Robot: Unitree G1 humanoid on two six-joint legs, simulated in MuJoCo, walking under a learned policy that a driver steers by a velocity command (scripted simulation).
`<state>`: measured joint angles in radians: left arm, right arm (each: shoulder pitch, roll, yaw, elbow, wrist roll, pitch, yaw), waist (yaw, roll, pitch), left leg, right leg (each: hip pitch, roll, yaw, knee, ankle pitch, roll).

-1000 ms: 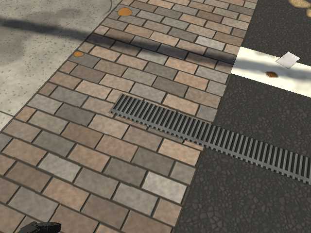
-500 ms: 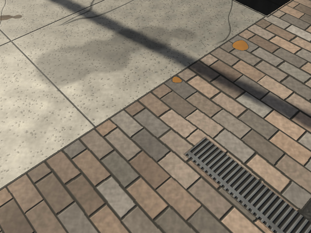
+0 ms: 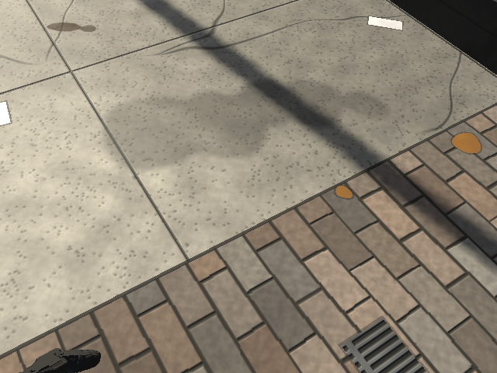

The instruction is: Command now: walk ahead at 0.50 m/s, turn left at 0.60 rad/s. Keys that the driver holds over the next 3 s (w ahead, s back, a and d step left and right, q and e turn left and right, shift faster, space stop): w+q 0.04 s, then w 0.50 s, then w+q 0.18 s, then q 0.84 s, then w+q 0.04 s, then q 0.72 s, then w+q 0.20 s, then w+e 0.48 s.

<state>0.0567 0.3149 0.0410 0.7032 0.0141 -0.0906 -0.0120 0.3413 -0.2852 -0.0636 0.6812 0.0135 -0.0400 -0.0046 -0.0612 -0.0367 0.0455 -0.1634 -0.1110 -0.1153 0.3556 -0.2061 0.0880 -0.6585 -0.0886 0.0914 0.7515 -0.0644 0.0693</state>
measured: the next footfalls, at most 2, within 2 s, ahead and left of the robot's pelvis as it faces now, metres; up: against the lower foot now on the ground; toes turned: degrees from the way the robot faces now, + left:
right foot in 0.18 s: +0.29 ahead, -0.15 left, +0.00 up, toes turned +7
left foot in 0.68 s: +0.53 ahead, +0.14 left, +0.00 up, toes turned +10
